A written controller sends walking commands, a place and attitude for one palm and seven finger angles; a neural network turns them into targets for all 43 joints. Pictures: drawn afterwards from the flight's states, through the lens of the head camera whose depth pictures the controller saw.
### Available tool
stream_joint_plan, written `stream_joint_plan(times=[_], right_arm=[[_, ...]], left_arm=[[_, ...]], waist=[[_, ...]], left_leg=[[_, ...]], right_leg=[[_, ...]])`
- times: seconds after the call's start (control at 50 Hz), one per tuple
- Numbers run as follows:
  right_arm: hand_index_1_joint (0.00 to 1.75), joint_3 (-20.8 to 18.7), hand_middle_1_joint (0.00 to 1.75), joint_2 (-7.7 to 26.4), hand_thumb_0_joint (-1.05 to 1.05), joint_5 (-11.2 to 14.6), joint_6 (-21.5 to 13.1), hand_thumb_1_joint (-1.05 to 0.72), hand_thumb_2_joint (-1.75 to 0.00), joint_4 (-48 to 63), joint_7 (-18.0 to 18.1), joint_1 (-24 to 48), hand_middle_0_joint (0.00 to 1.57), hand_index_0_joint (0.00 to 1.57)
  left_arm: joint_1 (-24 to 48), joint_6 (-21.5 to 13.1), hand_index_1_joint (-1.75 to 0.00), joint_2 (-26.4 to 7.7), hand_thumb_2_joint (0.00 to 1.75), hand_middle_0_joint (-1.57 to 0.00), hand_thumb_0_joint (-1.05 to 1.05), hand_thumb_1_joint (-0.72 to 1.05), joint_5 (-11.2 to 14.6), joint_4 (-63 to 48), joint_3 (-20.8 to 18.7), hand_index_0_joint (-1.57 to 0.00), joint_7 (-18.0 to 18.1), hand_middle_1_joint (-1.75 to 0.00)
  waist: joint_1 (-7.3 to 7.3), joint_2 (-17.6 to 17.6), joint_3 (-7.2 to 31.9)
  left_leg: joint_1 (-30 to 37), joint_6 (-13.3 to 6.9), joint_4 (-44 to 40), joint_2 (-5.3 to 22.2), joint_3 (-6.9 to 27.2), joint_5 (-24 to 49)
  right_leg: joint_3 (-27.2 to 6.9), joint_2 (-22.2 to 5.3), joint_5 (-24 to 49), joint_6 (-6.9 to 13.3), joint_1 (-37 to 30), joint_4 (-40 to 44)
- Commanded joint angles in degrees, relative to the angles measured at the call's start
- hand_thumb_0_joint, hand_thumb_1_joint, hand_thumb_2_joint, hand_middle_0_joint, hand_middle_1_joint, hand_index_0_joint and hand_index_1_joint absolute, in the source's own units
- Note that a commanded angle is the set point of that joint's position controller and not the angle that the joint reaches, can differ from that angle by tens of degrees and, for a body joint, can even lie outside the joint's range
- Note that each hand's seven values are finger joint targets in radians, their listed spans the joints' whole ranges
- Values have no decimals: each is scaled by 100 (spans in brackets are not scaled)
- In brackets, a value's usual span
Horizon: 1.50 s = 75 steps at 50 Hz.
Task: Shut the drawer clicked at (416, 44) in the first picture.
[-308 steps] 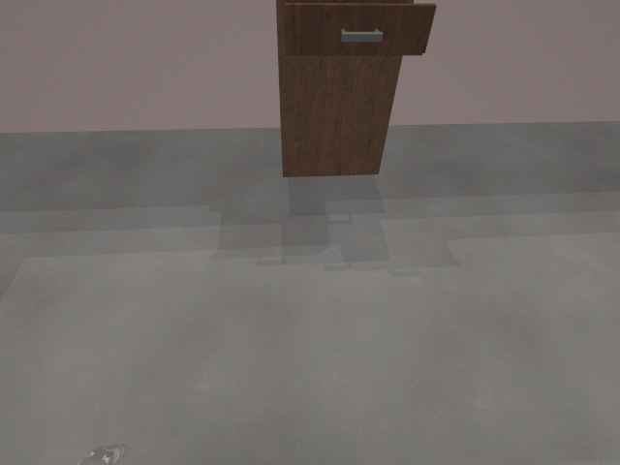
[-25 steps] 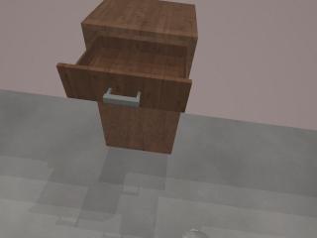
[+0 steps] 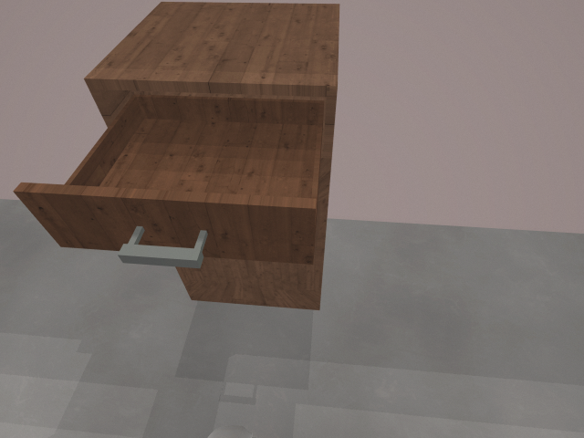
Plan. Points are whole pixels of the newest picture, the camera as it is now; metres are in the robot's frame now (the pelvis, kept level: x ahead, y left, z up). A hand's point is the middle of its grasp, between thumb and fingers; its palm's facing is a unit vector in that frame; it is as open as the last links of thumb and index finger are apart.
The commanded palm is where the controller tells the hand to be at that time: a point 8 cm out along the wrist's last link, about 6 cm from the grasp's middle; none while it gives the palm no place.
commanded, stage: take the last steps up to it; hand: left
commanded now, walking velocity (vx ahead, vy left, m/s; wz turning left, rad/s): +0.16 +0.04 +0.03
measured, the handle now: (166, 245) +0.38 +0.21 +0.04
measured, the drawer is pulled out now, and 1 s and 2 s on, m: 0.29 0.29 0.29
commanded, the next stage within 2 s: come to a stop and stand still in 0.04 s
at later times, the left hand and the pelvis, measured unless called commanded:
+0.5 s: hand out of the picture +0.06 +0.20 -0.18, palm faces +0.02 -0.98 -0.19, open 7.4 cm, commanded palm none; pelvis +0.06 +0.02 +0.00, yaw -3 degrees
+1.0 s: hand out of the picture +0.04 +0.14 -0.15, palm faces +0.06 -0.96 -0.28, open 7.3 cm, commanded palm none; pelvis +0.04 -0.04 +0.01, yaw -1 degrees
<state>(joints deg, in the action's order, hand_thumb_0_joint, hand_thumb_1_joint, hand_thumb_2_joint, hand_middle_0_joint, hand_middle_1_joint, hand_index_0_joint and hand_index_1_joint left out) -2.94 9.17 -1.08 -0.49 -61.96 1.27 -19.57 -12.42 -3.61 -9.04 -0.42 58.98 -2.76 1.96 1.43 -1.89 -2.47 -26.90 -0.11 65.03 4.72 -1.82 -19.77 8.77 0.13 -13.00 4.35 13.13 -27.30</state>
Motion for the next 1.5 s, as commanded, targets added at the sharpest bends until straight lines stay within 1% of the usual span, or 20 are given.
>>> stream_joint_plan(times=[0.0,0.12,0.18,0.24,0.34,0.46,0.56,0.6,0.62,0.64,0.68,0.78,0.92,1.12,1.16,1.22,1.24,1.28,1.38,1.48], right_arm=[[30,23,30,-63,0,-28,48,-90,-90,164,-117,-449,20,20],[30,35,30,89,0,12,-99,-90,-90,478,-172,641,20,20],[30,139,30,89,0,33,-146,-90,-90,312,-77,597,20,20],[30,55,30,781,0,57,-205,-90,-90,172,51,210,20,20],[30,-27,30,934,0,68,18,-90,-90,172,246,374,20,20],[30,-196,30,922,0,2,114,-90,-90,538,214,924,20,20],[30,-223,30,901,0,-50,131,-90,-90,611,68,1226,20,20],[30,-182,30,647,0,10,190,-90,-90,559,5,1186,20,20],[30,-97,30,246,0,82,246,-90,-90,579,-33,1063,20,20],[30,-56,30,224,0,50,290,-90,-90,756,-93,1267,20,20],[30,-108,30,467,0,-23,319,-90,-90,718,-148,1346,20,20],[30,-102,30,602,0,-9,245,-90,-90,315,-167,499,20,20],[30,-102,30,693,0,11,368,-90,-90,589,-85,751,20,20],[30,-11,30,449,0,116,239,-90,-90,589,-87,782,20,20],[30,16,30,485,0,98,144,-90,-90,425,-68,431,20,20],[30,-100,30,1273,0,36,63,-90,-90,466,-17,392,20,20],[30,-59,30,1196,0,-10,102,-90,-90,495,-27,618,20,20],[30,41,30,917,0,-5,59,-90,-90,468,61,859,20,20],[30,76,30,783,0,27,33,-90,-90,393,92,947,20,20],[30,114,30,457,0,117,-5,-90,-90,266,49,716,20,20]], left_arm=[[-442,-58,-30,-485,90,-20,0,90,-55,-25,-9,-20,-75,-30],[-930,-39,-30,-726,90,-20,0,90,-84,210,-44,-20,-82,-30],[-869,71,-30,-592,90,-20,0,90,-41,322,47,-20,-12,-30],[-1328,188,-30,-196,90,-20,0,90,24,390,182,-20,80,-30],[-1172,512,-30,-529,90,-20,0,90,-35,282,69,-20,96,-30],[-960,631,-30,-405,90,-20,0,90,-63,-61,-132,-20,32,-30],[-1037,529,-30,-204,90,-20,0,90,-52,-120,-74,-20,-25,-30],[-1489,428,-30,-401,90,-20,0,90,-100,117,-69,-20,-20,-30],[-1273,358,-30,-804,90,-20,0,90,-168,62,-64,-20,-13,-30],[-817,386,-30,-1184,90,-20,0,90,-147,-160,-81,-20,-9,-30],[-283,354,-30,-1243,90,-20,0,90,-146,-355,-122,-20,9,-30],[-455,243,-30,-1018,90,-20,0,90,-63,-255,-65,-20,-6,-30],[-1269,248,-30,-1066,90,-20,0,90,-78,-2,-165,-20,172,-30],[-637,339,-30,-1098,90,-20,0,90,-166,-36,-132,-20,84,-30],[-498,378,-30,-1022,90,-20,0,90,-104,-11,-113,-20,71,-30],[-949,472,-30,-405,90,-20,0,90,-63,-3,34,-20,70,-30],[-892,470,-30,-366,90,-20,0,90,-74,-10,43,-20,78,-30],[-656,530,-30,-388,90,-20,0,90,-87,109,65,-20,45,-30],[-773,453,-30,-380,90,-20,0,90,-47,237,112,-20,-1,-30],[-668,289,-30,-679,90,-20,0,90,-72,311,128,-20,13,-30]], waist=[[59,830,-236],[-296,930,-14],[-175,782,152],[-181,-369,793],[-77,-1021,134],[-183,-480,752],[-276,-1076,866],[-488,-275,692],[-394,1111,349],[-405,1809,-255],[-346,1535,-792],[-238,969,-413],[-538,982,338],[-270,1556,77],[-86,1227,128],[-192,-1118,241],[-259,-838,7],[-242,-1179,-303],[-322,-665,189],[-160,524,201]], left_leg=[[306,182,-898,192,-107,580],[389,227,-2509,5,-272,482],[1487,253,-3862,-165,-251,1374],[3001,-332,-3734,1172,584,5713],[2333,-987,-4412,1709,952,6656],[2023,-1074,-4352,1471,549,4357],[1276,-735,-4622,1143,543,1210],[469,-234,-4067,480,179,-409],[81,142,-3238,-93,-157,-854],[5,243,-2684,-211,-112,-889],[32,153,-2018,-123,244,-395],[-219,267,-1373,-305,168,308],[-761,442,-772,-332,351,-192],[1158,287,-2980,-432,-66,70],[2099,245,-4082,-428,-176,1119],[1942,-607,-4760,1375,1505,2434],[1337,-781,-4977,1316,1331,1600],[1267,-764,-5239,986,1269,1730],[1805,-806,-4813,733,796,2581],[1715,-101,-4267,18,324,1536]], right_leg=[[-954,-1406,1147,424,759,1670],[-1154,-1544,1936,478,-320,1267],[-837,-1130,2727,116,-325,536],[-538,-583,418,-500,248,-3],[-720,-356,-1998,-599,635,-2000],[-1015,-275,-1561,-621,1088,-3416],[-594,-298,-1169,-528,2,-1288],[-594,-334,-298,-550,-933,365],[-1844,-1210,-1464,-295,-519,1337],[-2971,-2042,-2723,76,547,2214],[-3053,-1993,-2674,216,1251,2390],[-1749,-1575,844,117,-326,1406],[-1775,-2070,4209,483,-1875,512],[-1505,-1622,2311,300,-197,586],[-1238,-1276,1401,-26,289,248],[-471,-390,-1753,-568,557,-1170],[-588,-365,-1919,-530,440,-1507],[-716,-465,-1601,-549,616,-1932],[-680,-467,-1130,-572,276,-1045],[-1362,-961,1108,-323,-287,764]])
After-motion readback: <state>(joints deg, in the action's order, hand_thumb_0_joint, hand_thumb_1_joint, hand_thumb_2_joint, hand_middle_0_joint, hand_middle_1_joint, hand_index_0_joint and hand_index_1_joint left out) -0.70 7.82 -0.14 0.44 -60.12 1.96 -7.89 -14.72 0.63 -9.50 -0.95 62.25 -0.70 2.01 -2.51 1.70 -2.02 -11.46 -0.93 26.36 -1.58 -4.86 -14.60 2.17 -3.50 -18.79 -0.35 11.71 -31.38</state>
